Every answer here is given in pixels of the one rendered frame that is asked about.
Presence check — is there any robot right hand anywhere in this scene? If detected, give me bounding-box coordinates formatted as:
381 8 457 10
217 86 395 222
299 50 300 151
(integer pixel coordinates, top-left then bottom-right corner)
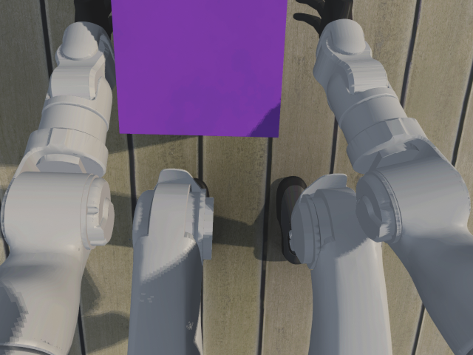
293 0 353 38

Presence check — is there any left robot thigh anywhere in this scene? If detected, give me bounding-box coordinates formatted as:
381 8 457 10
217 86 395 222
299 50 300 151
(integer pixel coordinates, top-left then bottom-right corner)
127 183 214 355

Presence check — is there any robot left hand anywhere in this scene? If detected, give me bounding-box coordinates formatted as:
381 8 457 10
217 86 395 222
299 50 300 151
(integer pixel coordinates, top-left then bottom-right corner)
74 0 113 41

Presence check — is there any right robot upper arm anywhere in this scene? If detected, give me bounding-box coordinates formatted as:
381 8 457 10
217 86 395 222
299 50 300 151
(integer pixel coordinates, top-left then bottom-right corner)
355 156 473 355

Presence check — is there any robot right forearm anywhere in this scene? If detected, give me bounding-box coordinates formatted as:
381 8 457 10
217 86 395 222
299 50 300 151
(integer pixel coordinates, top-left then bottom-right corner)
313 19 471 214

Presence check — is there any left robot foot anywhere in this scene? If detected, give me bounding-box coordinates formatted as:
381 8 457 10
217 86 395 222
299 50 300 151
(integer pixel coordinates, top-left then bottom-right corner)
194 178 209 197

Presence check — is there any left robot upper arm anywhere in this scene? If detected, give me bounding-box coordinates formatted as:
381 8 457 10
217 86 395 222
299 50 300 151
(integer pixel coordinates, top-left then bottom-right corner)
0 172 115 355

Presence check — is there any carton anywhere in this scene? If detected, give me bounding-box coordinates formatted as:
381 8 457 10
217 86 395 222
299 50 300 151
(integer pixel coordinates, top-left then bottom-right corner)
111 0 287 138

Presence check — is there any robot left forearm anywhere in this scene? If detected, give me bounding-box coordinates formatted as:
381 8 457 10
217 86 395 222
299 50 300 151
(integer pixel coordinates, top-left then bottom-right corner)
0 21 116 245

